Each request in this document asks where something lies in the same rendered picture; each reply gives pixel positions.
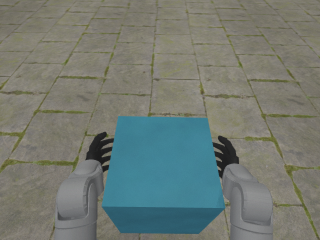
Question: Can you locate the robot right hand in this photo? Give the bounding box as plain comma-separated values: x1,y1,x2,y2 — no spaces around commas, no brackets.
212,135,239,179

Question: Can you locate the carton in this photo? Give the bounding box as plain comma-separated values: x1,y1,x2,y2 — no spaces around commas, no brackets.
101,116,226,234

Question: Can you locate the robot right forearm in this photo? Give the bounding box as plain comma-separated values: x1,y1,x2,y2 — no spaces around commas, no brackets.
222,163,274,240

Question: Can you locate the robot left forearm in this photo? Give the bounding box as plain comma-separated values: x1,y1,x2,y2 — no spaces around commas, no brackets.
54,159,104,240

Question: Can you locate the robot left hand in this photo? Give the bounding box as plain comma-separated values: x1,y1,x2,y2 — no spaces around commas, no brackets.
85,132,114,173

